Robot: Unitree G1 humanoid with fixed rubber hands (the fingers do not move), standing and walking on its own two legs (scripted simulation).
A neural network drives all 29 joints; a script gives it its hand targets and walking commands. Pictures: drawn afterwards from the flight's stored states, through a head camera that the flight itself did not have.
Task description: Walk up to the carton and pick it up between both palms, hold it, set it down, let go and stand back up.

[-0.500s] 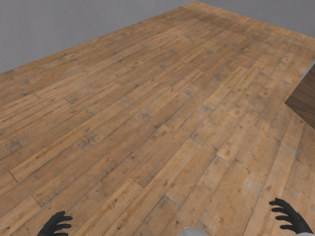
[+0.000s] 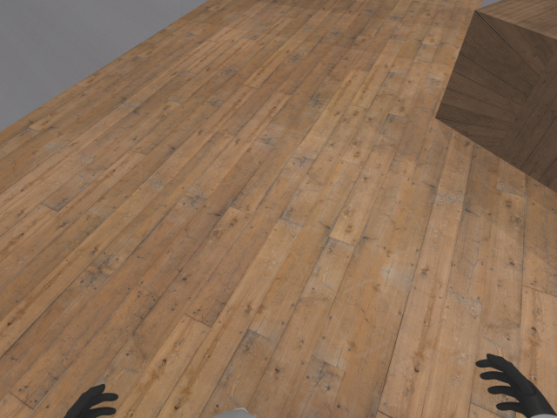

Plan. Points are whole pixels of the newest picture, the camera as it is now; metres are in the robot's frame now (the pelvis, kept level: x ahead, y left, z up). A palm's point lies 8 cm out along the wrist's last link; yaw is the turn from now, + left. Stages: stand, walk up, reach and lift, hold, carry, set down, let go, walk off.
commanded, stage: walk up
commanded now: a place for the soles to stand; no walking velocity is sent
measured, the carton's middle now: out of the picture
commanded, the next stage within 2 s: none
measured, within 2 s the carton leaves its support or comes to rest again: neither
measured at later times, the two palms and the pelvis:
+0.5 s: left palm (208, 326) +0.28 +0.13 -0.08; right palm out of the picture +0.11 -0.46 -0.03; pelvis +0.08 -0.11 +0.00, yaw -14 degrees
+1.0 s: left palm (291, 253) +0.43 -0.01 -0.10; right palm out of the picture +0.15 -0.58 -0.05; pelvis +0.19 -0.23 -0.02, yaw -24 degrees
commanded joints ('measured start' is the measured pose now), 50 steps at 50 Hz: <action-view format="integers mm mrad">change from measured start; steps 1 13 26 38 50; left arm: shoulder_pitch -48 -93 1 2 -36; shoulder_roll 212 176 204 245 257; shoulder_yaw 89 79 76 81 95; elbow -141 -100 -52 -99 -118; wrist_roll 69 81 31 38 63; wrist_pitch -25 -16 -37 -33 -12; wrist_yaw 21 -41 -28 40 4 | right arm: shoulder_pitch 97 94 -29 74 157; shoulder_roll -163 -221 -249 -165 -257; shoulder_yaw -102 -133 -151 -85 -144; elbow -47 -94 -89 -95 -103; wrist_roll -13 -54 -56 -26 -65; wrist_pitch -69 -52 -13 -35 -43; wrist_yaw -35 -53 -20 -7 -72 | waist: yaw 36 -19 80 74 -7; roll -190 66 90 -245 14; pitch -79 21 -20 -11 1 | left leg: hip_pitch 106 319 317 -111 332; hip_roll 7 317 319 51 474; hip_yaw -207 -100 127 -108 -633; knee -317 -617 -293 69 -680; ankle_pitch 59 25 62 -109 -557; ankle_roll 24 43 96 -17 87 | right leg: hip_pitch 83 -349 -2 101 -443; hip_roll -226 -139 -150 -194 -63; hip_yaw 526 23 -114 377 140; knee -257 378 -42 -275 571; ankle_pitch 220 106 74 226 -106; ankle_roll -63 75 19 -195 48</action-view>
